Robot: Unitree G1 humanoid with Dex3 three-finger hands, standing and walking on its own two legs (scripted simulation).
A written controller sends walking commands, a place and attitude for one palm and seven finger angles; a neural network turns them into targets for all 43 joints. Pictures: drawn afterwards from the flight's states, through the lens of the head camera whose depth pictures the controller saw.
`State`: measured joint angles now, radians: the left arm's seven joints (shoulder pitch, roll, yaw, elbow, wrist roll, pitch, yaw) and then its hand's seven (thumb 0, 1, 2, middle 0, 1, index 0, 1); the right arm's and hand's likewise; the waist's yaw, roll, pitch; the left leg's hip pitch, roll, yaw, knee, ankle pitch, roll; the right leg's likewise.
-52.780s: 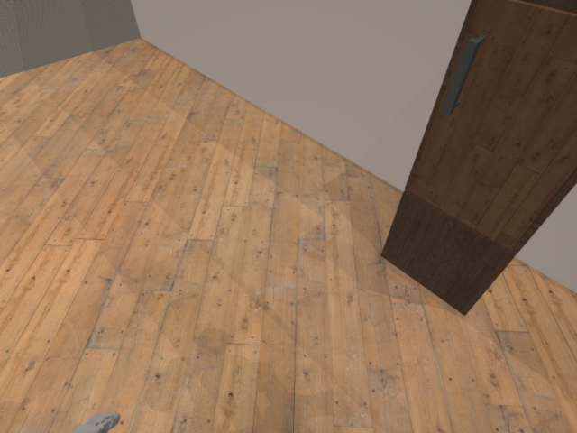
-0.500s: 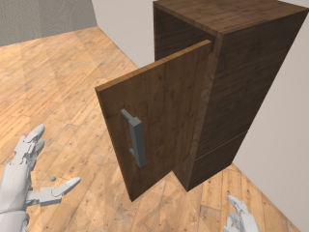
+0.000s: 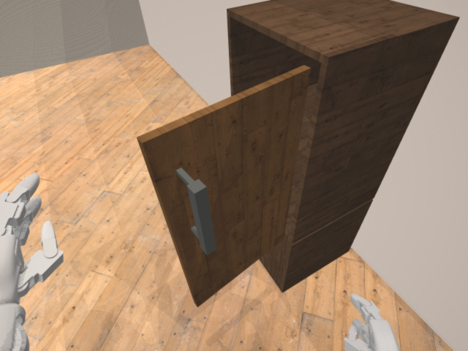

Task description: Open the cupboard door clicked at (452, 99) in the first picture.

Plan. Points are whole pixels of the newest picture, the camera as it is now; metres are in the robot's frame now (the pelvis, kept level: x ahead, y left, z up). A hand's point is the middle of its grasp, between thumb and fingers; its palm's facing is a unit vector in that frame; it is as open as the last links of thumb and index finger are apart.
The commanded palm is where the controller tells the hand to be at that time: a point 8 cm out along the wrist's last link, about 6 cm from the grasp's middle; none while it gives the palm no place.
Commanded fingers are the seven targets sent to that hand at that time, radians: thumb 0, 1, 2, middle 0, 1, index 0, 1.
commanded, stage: draw the hand back to the body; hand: left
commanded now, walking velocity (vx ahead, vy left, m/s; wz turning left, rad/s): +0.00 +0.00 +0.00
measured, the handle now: (196, 213) +0.32 +0.11 +0.08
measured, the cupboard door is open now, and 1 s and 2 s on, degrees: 99 99 99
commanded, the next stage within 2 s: step back with the hand held close in 0.18 s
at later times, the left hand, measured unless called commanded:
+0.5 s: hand (47, 256) +0.18 +0.27 +0.16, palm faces +0.41 -0.78 -0.47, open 7.4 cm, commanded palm +0.12 +0.30 +0.17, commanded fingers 0.00 0.90 0.90 -0.20 -0.30 -0.20 -0.30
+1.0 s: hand out of the picture +0.11 +0.29 +0.15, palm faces +0.45 -0.76 -0.48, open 7.4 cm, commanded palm +0.05 +0.32 +0.17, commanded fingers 0.00 0.90 0.90 -0.20 -0.30 -0.20 -0.30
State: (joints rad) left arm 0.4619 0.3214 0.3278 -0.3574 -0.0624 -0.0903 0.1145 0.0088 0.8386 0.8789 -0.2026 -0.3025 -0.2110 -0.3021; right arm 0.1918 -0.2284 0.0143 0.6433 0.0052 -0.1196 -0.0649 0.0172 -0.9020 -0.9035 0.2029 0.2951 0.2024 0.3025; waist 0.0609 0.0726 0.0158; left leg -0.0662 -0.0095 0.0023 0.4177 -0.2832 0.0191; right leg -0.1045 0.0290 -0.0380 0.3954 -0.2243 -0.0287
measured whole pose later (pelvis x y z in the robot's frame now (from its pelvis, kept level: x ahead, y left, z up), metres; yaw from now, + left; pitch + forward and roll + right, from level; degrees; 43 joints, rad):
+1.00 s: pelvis -0.10 +0.03 -0.02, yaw -1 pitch -2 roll +0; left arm 0.51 0.37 0.44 -0.49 0.01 -0.20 0.14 0.01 0.89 0.90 -0.21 -0.30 -0.22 -0.30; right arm 0.21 -0.22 0.00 0.54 0.01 -0.06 -0.07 0.02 -0.90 -0.90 0.20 0.30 0.20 0.30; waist 0.01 0.00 0.05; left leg -0.37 -0.03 0.05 0.65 -0.26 0.07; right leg -0.40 0.00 0.00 0.60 -0.16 0.01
